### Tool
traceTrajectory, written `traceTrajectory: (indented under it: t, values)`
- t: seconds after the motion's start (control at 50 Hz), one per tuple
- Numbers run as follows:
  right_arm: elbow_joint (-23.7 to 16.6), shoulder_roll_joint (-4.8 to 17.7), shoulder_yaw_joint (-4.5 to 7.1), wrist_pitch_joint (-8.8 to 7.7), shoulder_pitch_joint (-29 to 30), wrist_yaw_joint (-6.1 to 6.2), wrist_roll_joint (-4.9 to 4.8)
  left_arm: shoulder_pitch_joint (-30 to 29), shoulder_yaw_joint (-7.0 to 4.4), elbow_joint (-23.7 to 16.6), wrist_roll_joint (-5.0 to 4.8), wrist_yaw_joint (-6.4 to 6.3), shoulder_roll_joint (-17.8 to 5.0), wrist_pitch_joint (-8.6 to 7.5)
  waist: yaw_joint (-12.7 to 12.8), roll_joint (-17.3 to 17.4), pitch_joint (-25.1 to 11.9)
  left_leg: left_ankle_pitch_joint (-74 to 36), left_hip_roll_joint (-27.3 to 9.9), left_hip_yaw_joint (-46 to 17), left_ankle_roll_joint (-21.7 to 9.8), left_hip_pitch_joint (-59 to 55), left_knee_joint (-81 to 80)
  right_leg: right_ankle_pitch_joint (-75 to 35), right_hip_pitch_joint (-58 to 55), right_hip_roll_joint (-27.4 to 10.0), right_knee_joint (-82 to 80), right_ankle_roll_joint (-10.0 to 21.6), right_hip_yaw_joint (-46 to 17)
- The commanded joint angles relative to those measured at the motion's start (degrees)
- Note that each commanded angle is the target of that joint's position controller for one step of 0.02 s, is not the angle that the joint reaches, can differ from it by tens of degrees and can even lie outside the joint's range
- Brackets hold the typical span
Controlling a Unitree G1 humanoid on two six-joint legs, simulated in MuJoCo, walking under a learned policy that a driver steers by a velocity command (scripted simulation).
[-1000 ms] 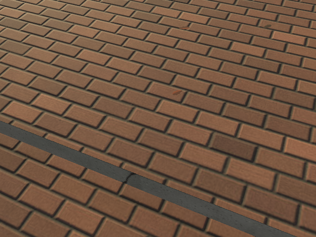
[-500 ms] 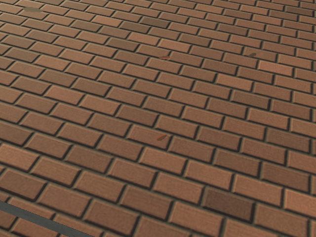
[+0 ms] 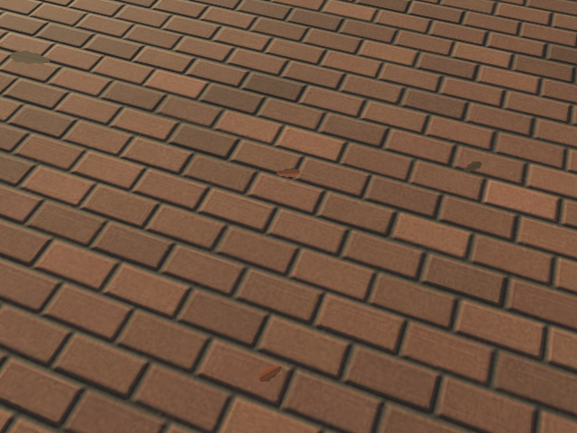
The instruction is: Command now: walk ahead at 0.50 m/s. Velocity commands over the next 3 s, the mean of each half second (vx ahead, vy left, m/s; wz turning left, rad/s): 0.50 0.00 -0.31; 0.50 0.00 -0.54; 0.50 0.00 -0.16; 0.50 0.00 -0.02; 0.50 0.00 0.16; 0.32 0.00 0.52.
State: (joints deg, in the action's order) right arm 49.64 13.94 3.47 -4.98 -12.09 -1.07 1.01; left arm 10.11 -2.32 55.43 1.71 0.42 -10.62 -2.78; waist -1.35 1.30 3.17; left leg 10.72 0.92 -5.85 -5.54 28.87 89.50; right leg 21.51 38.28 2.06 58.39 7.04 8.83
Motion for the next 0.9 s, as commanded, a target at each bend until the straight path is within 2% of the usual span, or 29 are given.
traceTrajectory:
  t: [0.02,0.04,0.06,0.08,0.1,0.12,0.14,0.16,0.18,0.22,0.26,0.3,0.36,0.4,0.44,0.46,0.48,0.5,0.52,0.54,0.56,0.58,0.6,0.62,0.68,0.74,0.8,0.86,0.9]
  values:
    - [-4.4,-4.7,-1.99,2.14,-6.5,0.89,0.47,6.4,0.07,1.9,0.85,0.56,1.1,-3.47,-2.3,-5.2,-3.9,3.7,-2.1,-1.5,-2.6,13.6,8.7,-8.1,-9.4,-13.9,-34.3,4.3,-30.4]
    - [-5.3,-4.3,-2.0,2.3,-5.0,1.4,0.67,6.4,-0.17,2.4,0.53,0.97,0.2,-4.49,-3.2,-4.9,-4.2,2.8,-1.3,-2.3,-3.2,16.4,10.4,-9.7,-9.9,-13.3,-35.9,4.1,-27.2]
    - [-7.0,-4.2,-2.46,2.27,-3.5,1.59,1.83,5.8,-0.44,2.8,-0.36,1.06,-0.9,-4.78,-5.3,-3.1,-3.7,0.1,-3.2,-2.7,-3.3,17.1,3.9,-8.5,-8.9,-11.3,-37.6,2.3,-23.6]
    - [-8.2,-1.3,-2.11,2.4,-1.4,1.27,1.94,4.9,-0.86,1.4,-0.51,1.08,-3.4,-4.53,-5.1,-2.2,-2.4,-2.3,-3.8,1.6,-2.1,16.1,-6.4,-8.2,-8.4,-9.2,-41.7,2.4,-19.2]
    - [-9.4,-0.7,-2.25,2.29,2.4,0.73,2.3,5.7,-0.77,0.7,-1.18,0.47,-2.8,-4.18,-3.7,-1.1,-1.9,-6.8,-4.7,3.9,-0.2,12.8,-16.3,-10.3,-8.0,-6.9,-43.9,2.5,-15.7]
    - [-8.8,0.4,-1.82,1.98,3.2,0.22,1.87,7.8,-0.46,-0.5,-1.91,-0.17,-2.7,-4.04,-1.8,-1.7,-3.9,-11.4,-5.2,6.7,1.1,12.2,-19.8,-18.8,-13.1,-7.0,-45.6,2.9,-16.0]
    - [-9.3,0.3,-1.9,1.75,4.8,-0.31,1.43,10.6,-0.65,-0.6,-2.19,-0.51,-3.8,-4.37,-0.7,-3.3,-4.4,-12.8,-5.3,8.0,2.0,12.9,-23.3,-26.5,-17.0,-7.6,-46.3,3.6,-16.3]
    - [-9.8,-0.3,-2.08,1.5,7.0,-0.75,1.27,13.4,-0.93,-0.5,-2.4,-0.77,-4.3,-4.52,0.7,-3.1,-4.8,-14.2,-5.4,8.4,2.5,13.9,-27.6,-30.0,-21.8,-8.0,-46.7,3.9,-16.7]
    - [-10.2,-0.7,-2.09,1.47,9.1,-0.91,1.07,16.4,-1.15,-0.6,-2.56,-0.9,-4.6,-4.62,2.5,-2.5,-5.0,-15.3,-4.9,9.0,3.1,15.0,-31.7,-33.6,-27.2,-8.1,-46.5,2.8,-16.9]
    - [-10.8,-1.7,-2.32,1.81,12.6,-1.14,0.89,21.1,-1.77,-0.8,-2.1,-1.27,-5.7,-4.2,4.9,-3.7,-4.8,-15.6,-3.7,9.2,4.1,16.9,-37.8,-37.6,-35.7,-8.6,-46.3,1.6,-18.1]
    - [-11.6,-1.6,-2.22,2.17,15.4,-1.05,0.38,22.8,-1.99,-1.9,-1.62,-1.39,-5.7,-3.46,5.7,-5.4,-3.4,-13.5,-3.0,8.9,5.2,18.4,-43.1,-38.5,-41.4,-9.4,-46.6,2.0,-19.5]
    - [-12.7,-1.0,-2.1,2.07,18.7,-1.01,0.22,24.2,-2.07,-2.7,-1.21,-1.51,-5.4,-2.99,6.8,-6.6,-2.1,-11.5,-2.3,8.9,5.6,18.5,-46.8,-40.2,-45.1,-10.2,-46.2,3.1,-20.8]
    - [-14.9,0.1,-1.87,1.42,22.7,-1.19,-0.25,24.6,-2.71,-3.9,-0.6,-1.92,-6.7,-2.57,7.3,-7.1,-0.3,-7.5,-1.4,8.6,4.9,16.5,-52.6,-42.4,-48.2,-11.4,-43.8,4.8,-22.9]
    - [-15.1,0.9,-1.6,0.87,20.4,-0.84,-0.52,22.3,-3.2,-5.0,-0.69,-2.06,-8.0,-2.35,5.4,-7.5,-0.7,-4.0,-0.1,8.7,3.4,9.4,-57.0,-49.5,-47.1,-11.3,-40.3,4.3,-22.7]
    - [-12.4,2.9,-0.38,0.24,10.2,0.39,-0.38,19.1,-3.58,-6.3,-0.75,-1.6,-9.5,-2.63,1.1,-6.9,-4.8,-1.1,3.3,9.5,1.3,-7.3,-61.3,-61.8,-42.4,-9.5,-30.7,2.0,-22.0]
    - [-10.3,4.5,0.51,-0.28,1.6,1.3,0.03,17.2,-3.63,-7.0,-1.31,-1.24,-9.8,-2.81,-3.1,-5.3,-9.1,-5.3,1.3,7.9,-0.2,-19.9,-64.5,-57.9,-37.0,-7.9,-21.5,1.2,-20.8]
    - [-9.6,8.4,1.69,-0.66,-7.4,2.44,1.6,15.5,-3.04,-9.6,-1.84,-0.83,-7.6,-3.03,-6.6,-1.4,-16.2,2.0,-9.8,-2.2,-2.9,-34.7,-64.4,-40.5,-26.3,-5.2,-8.0,0.7,-19.9]
    - [-10.6,12.7,2.59,-0.48,-7.9,2.57,3.48,21.0,-1.88,-12.0,-4.22,-1.02,-1.8,-2.65,-2.6,11.5,-22.3,0.2,-27.0,-28.1,-9.7,-48.6,-66.8,4.3,-6.8,4.3,10.3,-1.8,-13.8]
    - [-11.4,9.2,2.27,0.24,-5.1,2.03,2.03,21.0,-2.86,-11.7,-2.19,-1.61,-7.4,-2.05,-1.2,8.4,-21.0,3.3,-26.9,-35.9,-11.4,-42.8,-71.6,6.1,-2.9,1.6,17.2,-1.4,-14.6]
    - [-11.7,4.5,1.12,0.23,-1.1,1.92,1.23,16.9,-3.17,-11.7,-1.55,-1.41,-7.9,-1.52,0.3,2.3,-11.9,4.3,-24.2,-26.1,-10.0,-34.0,-73.0,0.6,-2.0,-0.9,17.3,-2.0,-15.0]
    - [-11.3,2.1,0.42,-0.25,-0.1,1.69,0.88,13.5,-3.02,-12.2,-1.3,-0.87,-7.3,-1.24,0.5,-1.7,-7.2,0.2,-21.1,-17.6,-8.1,-27.6,-74.7,-2.4,-2.7,-2.5,14.9,-2.4,-15.1]
    - [-10.6,1.6,0.14,-0.72,-0.5,1.75,0.9,12.1,-3.06,-12.8,-0.93,-0.28,-6.8,-0.62,1.2,-0.7,-5.1,-3.0,-18.6,-11.8,-6.1,-24.1,-76.0,-3.6,-3.6,-3.7,13.3,-2.8,-14.8]
    - [-9.7,1.4,-0.04,-1.22,-1.3,1.87,0.48,12.4,-3.02,-13.1,-0.23,0.36,-6.5,0.26,2.2,1.8,-3.9,-6.8,-16.7,-7.3,-4.7,-21.4,-77.2,-4.0,-4.6,-4.4,11.8,-3.4,-14.4]
    - [-9.1,1.9,0.06,-1.77,-2.3,1.81,0.26,12.6,-2.92,-13.3,-0.01,0.8,-6.0,1.0,2.7,2.9,-4.1,-9.9,-16.0,-4.4,-4.2,-20.6,-77.8,-4.2,-5.0,-4.6,11.3,-3.7,-13.8]
    - [-7.9,3.6,0.53,-2.93,-5.2,1.35,-0.24,8.4,-2.69,-15.5,0.68,1.77,-5.6,2.03,2.6,3.2,-3.5,-16.5,-15.7,1.7,-3.9,-21.3,-79.1,-7.4,-0.7,-5.4,9.7,-4.3,-12.7]
    - [-6.3,4.8,0.7,-2.7,-7.7,1.03,0.07,1.5,-2.23,-18.1,0.56,2.7,-5.7,2.26,1.7,3.0,-1.3,-19.0,-14.7,7.1,-3.4,-22.4,-80.4,-13.7,4.0,-6.2,4.2,-5.2,-11.7]
    - [-5.5,5.2,0.69,-2.33,-8.4,0.9,0.23,-4.2,-1.39,-19.8,0.22,3.68,-4.8,2.02,0.4,3.1,0.2,-19.7,-12.9,12.8,-1.9,-22.4,-80.7,-20.4,1.1,-5.9,-7.9,-4.8,-8.4]
    - [-4.1,6.9,1.11,-1.85,-11.4,1.46,0.03,-9.7,-0.88,-21.9,0.24,4.55,-4.7,1.8,-1.3,2.7,1.4,-22.0,-14.8,15.2,-1.3,-26.3,-80.8,-20.8,-1.2,-5.6,-16.6,-3.0,-4.6]
    - [-3.2,7.8,1.32,-1.01,-12.9,2.03,-0.16,-11.2,-0.97,-22.8,0.47,4.39,-5.3,1.84,-1.7,3.1,1.8,-28.5,-15.6,17.3,-0.8,-30.8,-78.3,-17.6,-2.1,-4.5,-20.1,-1.4,-2.8]
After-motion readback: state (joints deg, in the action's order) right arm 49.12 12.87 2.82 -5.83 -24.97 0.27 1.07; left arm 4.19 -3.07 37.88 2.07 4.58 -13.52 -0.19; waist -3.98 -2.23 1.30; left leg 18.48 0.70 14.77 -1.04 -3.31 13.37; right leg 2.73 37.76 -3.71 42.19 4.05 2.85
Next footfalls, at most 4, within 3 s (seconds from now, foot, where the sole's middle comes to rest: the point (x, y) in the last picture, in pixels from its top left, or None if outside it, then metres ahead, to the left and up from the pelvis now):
0.48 left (277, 416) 0.46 0.05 -0.70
1.00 right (406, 329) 0.65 -0.25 -0.70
1.56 left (391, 206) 1.02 -0.27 -0.70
2.12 right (495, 163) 1.16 -0.59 -0.70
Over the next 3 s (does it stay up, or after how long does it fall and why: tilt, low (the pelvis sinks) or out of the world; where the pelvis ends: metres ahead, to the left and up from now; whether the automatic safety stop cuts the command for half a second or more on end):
stays up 1.45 -0.59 0.08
